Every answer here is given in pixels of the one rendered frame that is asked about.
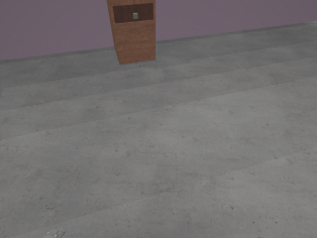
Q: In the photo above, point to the cabinet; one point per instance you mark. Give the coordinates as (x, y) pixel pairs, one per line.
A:
(133, 41)

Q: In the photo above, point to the robot left hand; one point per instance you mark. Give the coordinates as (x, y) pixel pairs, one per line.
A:
(55, 233)

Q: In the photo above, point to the drawer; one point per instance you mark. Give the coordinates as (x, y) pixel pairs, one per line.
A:
(124, 13)

